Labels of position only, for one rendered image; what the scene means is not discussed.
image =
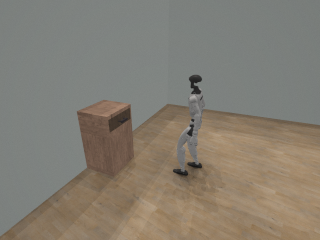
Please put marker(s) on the handle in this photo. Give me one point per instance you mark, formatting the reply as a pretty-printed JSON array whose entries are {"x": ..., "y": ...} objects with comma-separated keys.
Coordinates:
[{"x": 124, "y": 119}]

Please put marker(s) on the robot right foot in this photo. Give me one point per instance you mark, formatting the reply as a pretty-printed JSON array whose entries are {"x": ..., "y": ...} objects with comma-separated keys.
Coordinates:
[{"x": 192, "y": 164}]

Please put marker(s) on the left robot forearm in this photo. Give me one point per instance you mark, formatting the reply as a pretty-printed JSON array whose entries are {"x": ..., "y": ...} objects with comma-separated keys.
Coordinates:
[{"x": 196, "y": 125}]

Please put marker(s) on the cabinet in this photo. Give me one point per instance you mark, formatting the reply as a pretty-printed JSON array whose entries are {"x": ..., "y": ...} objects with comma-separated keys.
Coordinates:
[{"x": 106, "y": 152}]

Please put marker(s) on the drawer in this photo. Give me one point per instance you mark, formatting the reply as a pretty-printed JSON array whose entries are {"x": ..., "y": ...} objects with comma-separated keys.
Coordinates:
[{"x": 114, "y": 122}]

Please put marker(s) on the right robot upper arm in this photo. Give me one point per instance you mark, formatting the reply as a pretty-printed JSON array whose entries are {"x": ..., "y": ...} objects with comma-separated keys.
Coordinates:
[{"x": 203, "y": 101}]

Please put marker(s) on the right robot forearm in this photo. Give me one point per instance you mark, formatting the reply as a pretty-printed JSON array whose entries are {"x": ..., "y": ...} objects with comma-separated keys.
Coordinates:
[{"x": 202, "y": 109}]

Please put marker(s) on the robot foot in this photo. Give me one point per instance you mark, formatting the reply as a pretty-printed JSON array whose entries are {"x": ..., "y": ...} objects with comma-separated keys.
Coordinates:
[
  {"x": 192, "y": 164},
  {"x": 178, "y": 171}
]

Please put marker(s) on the robot left hand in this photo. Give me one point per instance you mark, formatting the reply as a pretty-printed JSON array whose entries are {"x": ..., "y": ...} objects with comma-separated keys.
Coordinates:
[{"x": 194, "y": 140}]

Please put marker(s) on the left robot upper arm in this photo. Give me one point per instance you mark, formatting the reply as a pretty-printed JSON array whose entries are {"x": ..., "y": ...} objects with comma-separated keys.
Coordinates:
[{"x": 194, "y": 102}]

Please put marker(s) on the robot left foot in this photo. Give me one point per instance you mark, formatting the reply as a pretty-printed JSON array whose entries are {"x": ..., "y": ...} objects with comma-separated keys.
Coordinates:
[{"x": 178, "y": 171}]

